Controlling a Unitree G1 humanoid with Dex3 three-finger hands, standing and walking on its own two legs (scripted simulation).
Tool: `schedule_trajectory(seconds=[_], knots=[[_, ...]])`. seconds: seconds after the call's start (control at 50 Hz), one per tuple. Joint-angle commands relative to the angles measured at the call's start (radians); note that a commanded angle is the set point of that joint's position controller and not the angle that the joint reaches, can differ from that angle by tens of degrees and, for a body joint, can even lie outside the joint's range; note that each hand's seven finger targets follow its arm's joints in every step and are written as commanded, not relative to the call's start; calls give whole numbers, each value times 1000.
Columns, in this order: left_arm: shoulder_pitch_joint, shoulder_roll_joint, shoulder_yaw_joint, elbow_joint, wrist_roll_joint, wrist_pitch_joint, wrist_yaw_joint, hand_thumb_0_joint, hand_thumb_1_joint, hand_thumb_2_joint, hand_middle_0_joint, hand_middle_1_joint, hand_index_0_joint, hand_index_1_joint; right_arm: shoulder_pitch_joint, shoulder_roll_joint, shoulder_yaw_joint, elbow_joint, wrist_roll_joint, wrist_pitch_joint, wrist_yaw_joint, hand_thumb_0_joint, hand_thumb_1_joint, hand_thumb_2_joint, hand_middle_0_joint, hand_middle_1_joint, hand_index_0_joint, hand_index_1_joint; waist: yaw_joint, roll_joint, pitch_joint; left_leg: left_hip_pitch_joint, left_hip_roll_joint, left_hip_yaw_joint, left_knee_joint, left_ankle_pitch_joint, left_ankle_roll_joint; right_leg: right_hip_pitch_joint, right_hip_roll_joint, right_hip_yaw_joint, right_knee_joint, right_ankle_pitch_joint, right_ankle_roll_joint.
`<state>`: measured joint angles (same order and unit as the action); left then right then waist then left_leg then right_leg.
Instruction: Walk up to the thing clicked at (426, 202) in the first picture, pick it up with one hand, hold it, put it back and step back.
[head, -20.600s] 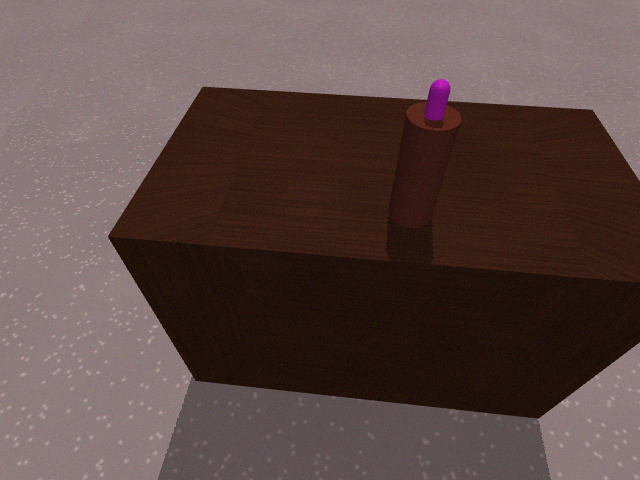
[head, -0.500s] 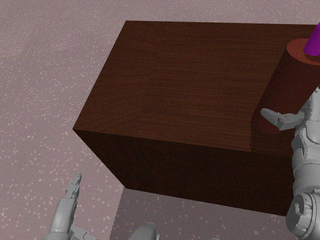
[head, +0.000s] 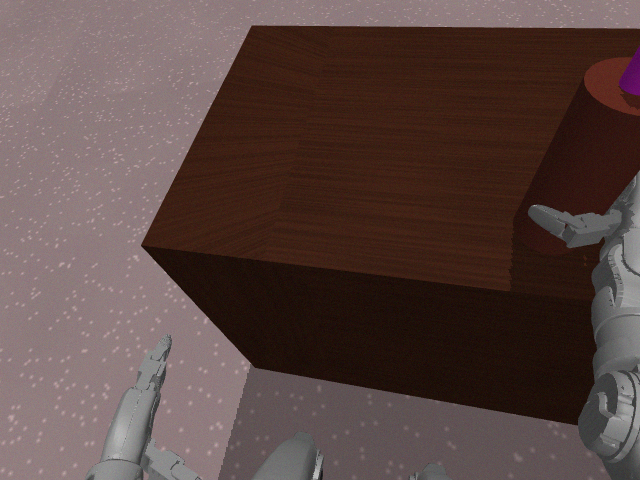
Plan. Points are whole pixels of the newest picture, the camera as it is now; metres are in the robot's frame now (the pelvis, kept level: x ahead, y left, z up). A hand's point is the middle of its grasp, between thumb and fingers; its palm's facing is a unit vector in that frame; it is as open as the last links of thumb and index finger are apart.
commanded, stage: open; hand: right
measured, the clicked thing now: (595, 151) +0.50 -0.20 +0.13
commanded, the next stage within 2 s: withdraw in 0.38 s
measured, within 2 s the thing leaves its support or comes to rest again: rests again in 0.48 s
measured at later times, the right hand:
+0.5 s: hand (591, 175) +0.50 -0.21 +0.09, palm faces +0.21 +0.98 +0.01, open 15.6 cm
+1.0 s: hand out of the picture +0.51 -0.29 +0.21, palm faces +0.29 +0.95 -0.09, open 17.5 cm
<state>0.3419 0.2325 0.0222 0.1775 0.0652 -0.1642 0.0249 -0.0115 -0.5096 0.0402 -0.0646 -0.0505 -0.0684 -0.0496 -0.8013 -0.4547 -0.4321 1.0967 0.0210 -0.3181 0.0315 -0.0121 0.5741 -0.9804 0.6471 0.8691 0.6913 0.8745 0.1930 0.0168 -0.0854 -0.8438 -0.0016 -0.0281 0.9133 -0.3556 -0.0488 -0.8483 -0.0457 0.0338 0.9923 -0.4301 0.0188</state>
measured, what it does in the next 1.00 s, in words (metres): stands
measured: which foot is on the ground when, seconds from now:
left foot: down 0.00-1.00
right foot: down 0.00-1.00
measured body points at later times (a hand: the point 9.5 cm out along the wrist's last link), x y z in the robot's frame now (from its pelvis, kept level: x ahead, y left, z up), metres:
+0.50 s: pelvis +0.00 +0.01 -0.01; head +0.09 -0.02 +0.43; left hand +0.15 +0.27 -0.02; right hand +0.48 -0.26 +0.09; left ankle +0.05 +0.15 -0.68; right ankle +0.02 -0.13 -0.68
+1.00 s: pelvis +0.02 +0.01 +0.02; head +0.09 +0.00 +0.46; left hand +0.17 +0.26 -0.03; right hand +0.49 -0.33 +0.22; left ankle +0.05 +0.15 -0.68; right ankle +0.02 -0.13 -0.68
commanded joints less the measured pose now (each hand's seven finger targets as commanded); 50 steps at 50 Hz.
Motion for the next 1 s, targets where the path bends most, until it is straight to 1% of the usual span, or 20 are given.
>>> schedule_trajectory(seconds=[0.0,0.06,0.1,0.16,0.22,0.28,0.34,0.46,0.48,0.52,0.58,0.66,0.7,0.78,0.82,0.88,0.92,0.94,0.96,0.98], knots=[[51,144,77,-133,-9,-45,11,0,-540,50,-50,-49,-51,-48,-614,-241,-15,-277,42,-116,9,0,432,-601,972,853,1001,854,19,-205,-518,182,-38,58,-76,249,47,341,21,-18,-116,303,-6],[-27,163,83,-217,-9,-52,16,0,-539,48,-51,-49,-53,-47,-721,-316,-30,-420,27,-129,1,0,527,-471,839,716,870,716,-3,-235,-634,243,-32,50,-71,256,46,369,22,-25,-114,273,-9],[48,148,85,-128,-8,-43,14,0,-540,51,-50,-50,-51,-49,-592,-215,13,-249,28,-105,11,0,547,-364,772,609,796,609,22,-224,-502,157,-39,59,-73,219,49,339,18,-20,-119,257,-5],[-15,176,92,-224,-11,-44,16,0,-545,52,-50,-48,-49,-49,-634,-305,-43,-306,13,-104,3,0,575,-277,699,516,717,517,7,-193,-579,190,-37,55,-77,230,45,353,18,-18,-118,260,-10],[66,141,78,-139,-11,-28,5,0,-545,51,-50,-50,-49,-51,-523,-192,4,-142,18,-73,13,0,597,-216,616,437,631,438,23,-151,-422,146,-40,60,-76,191,46,254,22,-17,-126,208,-13],[-8,168,88,-254,-11,-28,2,0,-551,52,-50,-50,-49,-53,-542,-262,-47,-184,9,-72,17,0,611,-156,515,352,529,352,7,-145,-520,185,-38,56,-64,216,45,277,16,-18,-117,249,-13],[64,152,88,-192,-13,-15,-4,0,-559,56,-49,-50,-46,-55,-515,-235,-30,-136,10,-61,26,0,598,-111,422,275,431,275,15,-133,-435,149,-37,55,-60,186,44,231,18,-22,-111,205,-17],[25,163,99,-253,-18,-13,-5,0,-563,58,-50,-50,-44,-57,-550,-243,-25,-175,8,-64,30,0,611,-46,229,141,236,141,19,-128,-452,115,-39,57,-56,129,46,227,12,-11,-117,142,-19],[45,146,82,-218,-18,-10,-7,0,-529,35,-58,-52,-58,-51,-503,-227,-8,-95,4,-58,32,0,578,-125,149,146,156,146,17,-113,-372,91,-39,57,-63,87,47,184,14,-15,-121,94,-21],[18,180,119,-274,-18,-11,2,0,-527,32,-58,-53,-60,-51,-596,-325,-51,-233,-1,-77,33,0,548,-105,100,119,108,119,13,-141,-493,145,-32,40,-68,84,42,212,16,-18,-111,79,-24],[91,187,130,-215,-22,2,7,0,-525,31,-55,-53,-58,-50,-596,-376,-81,-244,8,-65,35,0,550,-64,63,72,67,72,8,-154,-490,164,-29,35,-79,95,42,219,22,-26,-112,84,-25],[54,180,93,-264,-36,7,17,0,-536,40,-50,-47,-48,-49,-701,-513,-138,-402,22,-45,33,0,561,-37,59,55,59,55,-31,-216,-636,286,-29,40,-95,175,42,316,30,-34,-124,173,-20],[67,148,45,-189,-40,17,22,0,-536,41,-48,-46,-46,-48,-654,-519,-122,-352,13,-15,38,0,512,-19,71,41,64,41,-53,-244,-583,297,-28,42,-109,181,46,318,33,-39,-143,185,-16],[-14,161,47,-80,-48,22,33,0,-534,33,-49,-43,-48,-43,-633,-558,-129,-282,19,35,61,0,540,-17,64,41,59,41,-74,-240,-501,295,-25,37,-148,176,46,310,29,-37,-175,192,-18],[-63,171,48,-62,-52,16,37,0,-532,30,-49,-44,-49,-43,-595,-507,-87,-198,24,63,91,0,535,-25,63,44,59,44,-58,-213,-443,269,-32,52,-161,162,49,319,22,-26,-202,188,-17],[-152,153,4,-100,-65,1,47,0,-555,37,-53,-42,-49,-46,-636,-476,-52,-155,37,102,147,0,511,-38,62,45,60,45,-36,-143,-487,333,-30,50,-185,221,40,351,19,-27,-208,248,-25],[-91,177,26,-60,-74,3,55,0,-574,72,-61,-44,-47,-59,-542,-432,-23,-25,46,145,193,0,534,0,97,21,96,21,0,-62,-412,342,-30,52,-206,255,33,328,19,-25,-213,268,-33],[-121,177,33,-125,-74,15,42,0,-539,55,-58,-51,-52,-57,-478,-559,-34,3,-48,147,134,0,501,-43,67,56,69,56,-84,-31,-383,365,-22,48,-230,234,31,311,29,-45,-235,267,-25],[-84,205,82,-112,-79,30,38,0,-542,58,-58,-50,-50,-57,-509,-545,-29,-18,-43,148,92,0,505,-44,66,57,68,57,-37,-36,-407,379,-19,35,-241,250,24,331,26,-47,-242,266,-28],[-6,208,82,-91,-83,40,32,0,-535,55,-56,-50,-51,-55,-479,-510,3,11,-43,159,80,0,524,-41,64,58,67,58,-32,-25,-344,342,-28,50,-253,234,30,370,24,-48,-266,259,-27]])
